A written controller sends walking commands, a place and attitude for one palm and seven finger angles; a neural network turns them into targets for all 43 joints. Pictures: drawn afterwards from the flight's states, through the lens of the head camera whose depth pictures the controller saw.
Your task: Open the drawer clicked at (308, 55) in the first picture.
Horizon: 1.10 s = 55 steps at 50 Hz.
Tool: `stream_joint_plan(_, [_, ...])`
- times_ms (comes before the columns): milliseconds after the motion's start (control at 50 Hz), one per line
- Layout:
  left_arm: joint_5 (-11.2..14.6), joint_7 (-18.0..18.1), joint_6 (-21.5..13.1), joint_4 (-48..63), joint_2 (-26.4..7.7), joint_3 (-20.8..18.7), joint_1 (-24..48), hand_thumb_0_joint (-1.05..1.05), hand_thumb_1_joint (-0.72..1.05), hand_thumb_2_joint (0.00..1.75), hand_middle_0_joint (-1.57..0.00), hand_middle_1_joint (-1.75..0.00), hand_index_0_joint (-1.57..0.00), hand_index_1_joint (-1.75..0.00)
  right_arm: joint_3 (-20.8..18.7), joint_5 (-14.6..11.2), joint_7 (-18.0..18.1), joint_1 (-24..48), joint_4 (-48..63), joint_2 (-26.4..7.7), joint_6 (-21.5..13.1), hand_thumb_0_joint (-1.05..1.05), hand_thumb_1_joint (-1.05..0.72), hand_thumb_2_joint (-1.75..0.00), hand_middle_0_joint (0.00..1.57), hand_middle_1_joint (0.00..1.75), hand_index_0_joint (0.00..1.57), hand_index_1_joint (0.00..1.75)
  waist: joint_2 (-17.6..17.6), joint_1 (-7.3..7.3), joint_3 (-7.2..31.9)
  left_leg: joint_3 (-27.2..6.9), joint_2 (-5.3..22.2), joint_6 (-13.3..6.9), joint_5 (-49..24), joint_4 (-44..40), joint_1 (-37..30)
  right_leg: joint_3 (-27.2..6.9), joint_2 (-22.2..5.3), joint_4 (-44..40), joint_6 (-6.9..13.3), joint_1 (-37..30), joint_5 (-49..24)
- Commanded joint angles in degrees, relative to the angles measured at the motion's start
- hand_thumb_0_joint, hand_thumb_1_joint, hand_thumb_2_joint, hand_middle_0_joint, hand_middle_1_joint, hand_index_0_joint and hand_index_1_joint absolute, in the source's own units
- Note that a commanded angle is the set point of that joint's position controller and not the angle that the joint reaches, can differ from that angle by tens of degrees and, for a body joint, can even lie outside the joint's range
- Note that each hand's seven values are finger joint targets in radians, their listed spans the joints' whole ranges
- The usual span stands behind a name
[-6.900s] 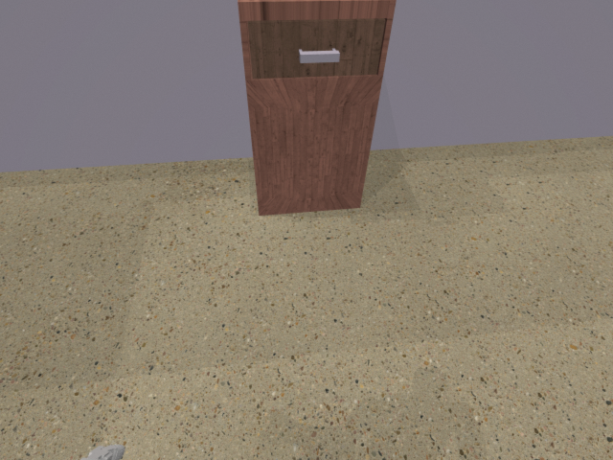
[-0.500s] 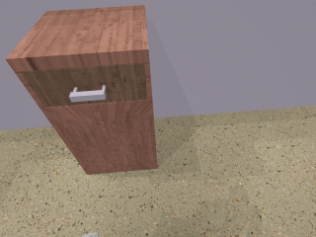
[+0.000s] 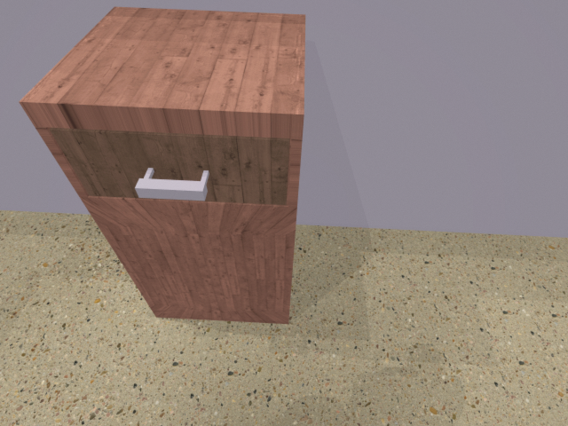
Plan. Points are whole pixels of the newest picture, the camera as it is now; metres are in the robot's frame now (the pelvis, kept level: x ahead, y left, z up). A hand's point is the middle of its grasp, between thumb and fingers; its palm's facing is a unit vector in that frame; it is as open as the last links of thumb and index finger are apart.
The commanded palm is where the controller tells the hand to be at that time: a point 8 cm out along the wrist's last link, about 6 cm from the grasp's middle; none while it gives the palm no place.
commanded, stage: come to a stop and stand still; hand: left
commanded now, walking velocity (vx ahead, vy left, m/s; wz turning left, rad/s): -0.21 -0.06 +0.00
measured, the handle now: (175, 181) +0.52 +0.29 -0.01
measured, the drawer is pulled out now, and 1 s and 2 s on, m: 0.00 0.00 0.00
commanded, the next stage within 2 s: look again from close up in 1.80 s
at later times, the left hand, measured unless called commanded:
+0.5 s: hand out of the picture +0.01 +0.14 -0.15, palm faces +0.03 -0.97 -0.26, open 7.4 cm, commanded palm none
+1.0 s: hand out of the picture -0.14 +0.15 -0.17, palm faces +0.08 -0.99 -0.15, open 7.4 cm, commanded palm none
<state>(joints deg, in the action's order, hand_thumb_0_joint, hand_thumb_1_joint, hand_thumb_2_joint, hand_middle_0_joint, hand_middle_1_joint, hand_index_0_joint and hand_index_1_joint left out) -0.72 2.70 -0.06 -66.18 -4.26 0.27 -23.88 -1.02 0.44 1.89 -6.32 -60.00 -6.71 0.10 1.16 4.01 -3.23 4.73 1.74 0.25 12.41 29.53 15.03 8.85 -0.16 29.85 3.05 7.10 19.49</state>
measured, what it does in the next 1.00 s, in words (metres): walks backwards: left foot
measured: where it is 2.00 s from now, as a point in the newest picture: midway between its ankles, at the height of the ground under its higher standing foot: outside the picture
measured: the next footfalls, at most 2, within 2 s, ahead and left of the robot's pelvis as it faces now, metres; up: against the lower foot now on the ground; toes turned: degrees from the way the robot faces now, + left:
left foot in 0.62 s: -0.10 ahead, +0.12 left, +0.00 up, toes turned +3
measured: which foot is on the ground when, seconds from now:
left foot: down 0.00-0.22, up 0.24-0.60, down 0.62-1.00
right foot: down 0.00-1.00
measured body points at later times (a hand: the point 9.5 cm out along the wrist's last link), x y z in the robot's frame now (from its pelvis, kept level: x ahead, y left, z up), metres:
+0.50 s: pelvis -0.06 -0.04 +0.01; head -0.05 -0.07 +0.45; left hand +0.01 +0.19 -0.13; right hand -0.06 -0.28 -0.17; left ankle -0.11 +0.12 -0.70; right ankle -0.06 -0.08 -0.73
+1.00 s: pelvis -0.10 -0.01 +0.01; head -0.10 +0.00 +0.46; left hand -0.14 +0.20 -0.16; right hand -0.16 -0.21 -0.15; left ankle -0.14 +0.12 -0.73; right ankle -0.06 -0.08 -0.73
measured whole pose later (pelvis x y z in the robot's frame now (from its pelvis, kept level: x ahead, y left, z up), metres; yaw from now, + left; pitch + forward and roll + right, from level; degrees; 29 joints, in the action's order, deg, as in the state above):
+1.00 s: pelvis -0.10 -0.01 +0.01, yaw +0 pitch -1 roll +0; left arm -0.3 1.5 1.0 -66.4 -7.4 -0.9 -19.2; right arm -0.1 1.3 2.3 -22.7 -65.8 -5.7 0.7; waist 0.6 0.6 0.1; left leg 1.9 1.9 0.8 15.7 22.9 6.3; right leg 7.2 2.1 20.2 3.7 12.2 7.6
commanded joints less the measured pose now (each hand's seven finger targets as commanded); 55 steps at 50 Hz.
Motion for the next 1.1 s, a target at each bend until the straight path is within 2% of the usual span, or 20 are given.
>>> stream_joint_plan(0, [0.3, 0.5, 0.4, 4.2, -7.8, -2.0, -1.5, 0.00, 0.90, 0.90, -0.20, -0.30, -0.20, -0.30, -2.0, -0.4, 1.4, -7.4, 0.4, -10.0, 0.6, 0.00, -0.90, -0.90, 0.20, 0.30, 0.20, 0.30, -9.9, -3.95, 3.7, -10.7, 14.6, -8.2, -48.2, -5.2, -12.2, -5.6, -4.1, 4.1, -3.4, 9.1, 0.3])
stream_joint_plan(100, [-0.2, -0.1, 1.6, 6.3, -7.7, -2.9, -0.8, 0.00, 0.90, 0.90, -0.20, -0.30, -0.20, -0.30, -3.2, 0.2, 1.5, -5.3, 1.7, -11.2, 1.0, 0.00, -0.90, -0.90, 0.20, 0.30, 0.20, 0.30, -9.5, -3.08, 6.4, -13.0, 16.8, -11.4, -40.2, -6.8, -8.3, -7.5, -2.8, 12.2, -2.7, 9.9, 6.6])
stream_joint_plan(140, [-0.3, -0.3, 1.7, 6.9, -7.7, -3.3, -1.3, 0.00, 0.90, 0.90, -0.20, -0.30, -0.20, -0.30, -3.3, 0.3, 1.1, -3.3, 2.7, -11.0, 1.1, 0.00, -0.90, -0.90, 0.20, 0.30, 0.20, 0.30, -7.5, -1.85, 7.9, -11.5, 15.0, -9.9, -30.6, -5.5, -3.8, -7.9, -3.3, 6.7, -2.6, 5.3, 1.6])
stream_joint_plan(160, [-0.5, -0.3, 1.4, 6.9, -8.2, -3.3, -2.0, 0.00, 0.90, 0.90, -0.20, -0.30, -0.20, -0.30, -3.2, 0.2, 0.8, -2.2, 3.1, -10.6, 1.1, 0.00, -0.90, -0.90, 0.20, 0.30, 0.20, 0.30, -4.2, -1.00, 8.5, -9.6, 11.9, -7.4, -22.4, -2.8, -1.5, -9.2, -4.0, -0.9, -2.6, 2.4, -7.5])
stream_joint_plan(180, [-1.0, -0.3, 0.9, 7.2, -10.6, -3.5, -0.7, 0.00, 0.90, 0.90, -0.20, -0.30, -0.20, -0.30, -3.0, 0.0, 0.3, -2.7, 3.3, -8.4, 1.2, 0.00, -0.90, -0.90, 0.20, 0.30, 0.20, 0.30, 4.0, -1.80, 8.9, -6.0, 6.5, -3.7, -11.7, 1.4, 1.3, -14.8, -7.9, -6.4, -1.7, 0.9, -16.3])
stream_joint_plan(200, [-1.1, -0.2, 0.7, 8.0, -13.7, -4.0, 1.7, 0.00, 0.90, 0.90, -0.20, -0.30, -0.20, -0.30, -2.6, -0.1, -0.1, -2.6, 3.8, -6.0, 1.7, 0.00, -0.90, -0.90, 0.20, 0.30, 0.20, 0.30, 12.8, -2.19, 6.4, -1.1, 0.0, -0.6, 2.9, 6.4, 5.4, -20.8, -15.1, -10.1, 0.8, 1.3, -23.2])
stream_joint_plan(220, [-0.9, -0.1, 0.4, 8.5, -13.7, -3.9, 2.8, 0.00, 0.90, 0.90, -0.20, -0.30, -0.20, -0.30, -2.5, 0.2, -0.2, -0.9, 3.9, -6.1, 2.4, 0.00, -0.90, -0.90, 0.20, 0.30, 0.20, 0.30, 14.3, -1.23, 3.9, -3.0, -0.7, -0.1, 15.2, 14.1, 5.7, -22.7, -19.0, -12.3, 3.3, 5.0, -30.5])
stream_joint_plan(240, [-0.8, 0.1, 0.4, 8.8, -12.2, -3.3, 4.8, 0.00, 0.90, 0.90, -0.20, -0.30, -0.20, -0.30, -2.6, 0.3, -0.1, -2.1, 2.8, -6.0, 2.9, 0.00, -0.90, -0.90, 0.20, 0.30, 0.20, 0.30, 10.2, -2.51, 2.7, -6.4, 0.1, -0.3, 15.9, 18.9, 5.6, -20.8, -18.2, -12.8, 4.2, 6.8, -31.1])
stream_joint_plan(300, [-0.4, 0.0, 0.2, 9.9, -12.2, -3.1, 9.9, 0.00, 0.90, 0.90, -0.20, -0.30, -0.20, -0.30, -2.3, 0.1, -0.3, -6.1, 0.0, -5.0, 3.1, 0.00, -0.90, -0.90, 0.20, 0.30, 0.20, 0.30, 3.3, -4.73, -0.7, -6.6, 0.7, 0.0, 12.3, 24.2, 6.0, -16.1, -15.3, -12.8, 5.5, 8.3, -26.2])
stream_joint_plan(380, [-0.3, -0.4, -0.3, 9.1, -12.7, -3.1, 8.7, 0.00, 0.90, 0.90, -0.20, -0.30, -0.20, -0.30, -2.0, 0.1, -0.4, -7.7, -1.1, -5.5, 2.6, 0.00, -0.90, -0.90, 0.20, 0.30, 0.20, 0.30, 3.2, -3.53, -1.3, -5.6, 1.4, 0.7, 11.6, 18.7, 6.0, -14.8, -14.1, -13.7, 5.6, 4.0, -23.6])
stream_joint_plan(460, [-0.2, -0.4, -0.6, 7.7, -13.7, -3.4, 6.6, 0.00, 0.90, 0.90, -0.20, -0.30, -0.20, -0.30, -1.4, 0.0, 0.1, -8.6, -1.4, -5.9, 1.8, 0.00, -0.90, -0.90, 0.20, 0.30, 0.20, 0.30, 4.1, -2.13, 2.0, -5.2, 1.8, 0.8, 13.3, 9.0, 3.8, -17.9, -14.5, -13.4, 5.1, -2.4, -26.8])
stream_joint_plan(520, [0.1, -0.3, -0.6, 7.0, -13.1, -3.5, 8.0, 0.00, 0.90, 0.90, -0.20, -0.30, -0.20, -0.30, -1.0, 0.0, 0.4, -12.5, -3.0, -5.4, 1.4, 0.00, -0.90, -0.90, 0.20, 0.30, 0.20, 0.30, 3.9, -3.17, 4.1, -4.9, 1.7, 0.5, 8.8, 0.5, -1.0, -17.1, -12.8, -13.6, 3.1, -2.9, -22.9])
stream_joint_plan(580, [0.8, -0.4, -0.5, 6.4, -11.6, -3.1, 9.4, 0.00, 0.90, 0.90, -0.20, -0.30, -0.20, -0.30, -0.6, 0.2, 0.6, -15.9, -4.8, -5.7, 0.6, 0.00, -0.90, -0.90, 0.20, 0.30, 0.20, 0.30, -0.3, -4.11, 4.0, -6.5, 3.2, -0.5, -1.8, -7.6, -7.3, -14.5, -9.3, -13.8, -1.6, 0.5, -16.0])
stream_joint_plan(620, [0.8, -0.4, -0.4, 5.8, -10.4, -2.8, 8.9, 0.00, 0.90, 0.90, -0.20, -0.30, -0.20, -0.30, -0.2, 0.4, 0.8, -16.1, -4.9, -6.1, 0.5, 0.00, -0.90, -0.90, 0.20, 0.30, 0.20, 0.30, -1.0, -3.45, 2.5, -6.3, 4.2, -1.2, -1.4, -7.5, -5.7, -13.7, -7.2, -15.9, -4.1, 0.9, -11.6])
stream_joint_plan(660, [0.6, -0.4, -0.4, 5.1, -10.9, -3.1, 8.9, 0.00, 0.90, 0.90, -0.20, -0.30, -0.20, -0.30, -0.2, 0.6, 0.9, -17.6, -5.3, -5.8, 0.7, 0.00, -0.90, -0.90, 0.20, 0.30, 0.20, 0.30, 0.2, -3.79, 0.5, -4.7, 3.4, -0.9, 1.0, -6.9, -5.4, -14.5, -7.1, -18.7, -4.8, 1.8, -6.9])
stream_joint_plan(680, [0.6, -0.5, 0.0, 4.8, -11.6, -3.2, 9.3, 0.00, 0.90, 0.90, -0.20, -0.30, -0.20, -0.30, -0.1, 0.5, 0.7, -17.5, -5.5, -5.5, 0.7, 0.00, -0.90, -0.90, 0.20, 0.30, 0.20, 0.30, -3.1, -3.70, 0.0, -4.7, 3.3, -0.6, 1.9, -7.7, -4.9, -14.0, -7.1, -18.8, -4.6, 1.8, -4.5])
stream_joint_plan(720, [0.7, -0.6, 0.1, 4.3, -11.1, -3.0, 8.7, 0.00, 0.90, 0.90, -0.20, -0.30, -0.20, -0.30, 0.2, 0.6, 0.6, -17.9, -5.4, -4.7, 0.7, 0.00, -0.90, -0.90, 0.20, 0.30, 0.20, 0.30, -3.6, -3.71, -1.8, -5.1, 3.4, -0.8, 4.1, -9.6, -3.2, -13.8, -6.5, -18.9, -3.6, 2.4, -1.6])
stream_joint_plan(840, [0.4, -0.9, 0.4, 2.9, -9.8, -2.6, 5.8, 0.00, 0.90, 0.90, -0.20, -0.30, -0.20, -0.30, 0.4, 0.8, 0.7, -20.0, -5.0, -4.0, 0.8, 0.00, -0.90, -0.90, 0.20, 0.30, 0.20, 0.30, -1.5, -3.70, -4.9, -5.7, 2.9, -1.4, 9.4, -11.8, -0.2, -13.8, -5.9, -19.4, -2.3, 5.5, 5.5])
stream_joint_plan(960, [0.4, -0.9, 0.0, 2.1, -7.9, -2.1, 2.8, 0.00, 0.90, 0.90, -0.20, -0.30, -0.20, -0.30, 0.5, 0.7, 0.7, -20.7, -4.6, -3.9, -0.2, 0.00, -0.90, -0.90, 0.20, 0.30, 0.20, 0.30, -3.1, -3.06, -2.8, -7.8, 3.9, -2.1, 10.9, -14.8, 2.2, -11.8, -5.4, -15.2, -1.8, 2.8, 0.1])
stream_joint_plan(1080, [0.2, -0.7, -0.4, 0.9, -6.4, -1.3, 1.0, 0.00, 0.90, 0.90, -0.20, -0.30, -0.20, -0.30, 0.8, 0.3, 0.8, -21.6, -5.0, -3.6, -0.9, 0.00, -0.90, -0.90, 0.20, 0.30, 0.20, 0.30, -3.1, -3.05, -4.1, -8.9, 4.7, -2.4, 9.0, -15.9, 2.5, -10.6, -5.4, -12.4, -1.5, 3.0, -5.6])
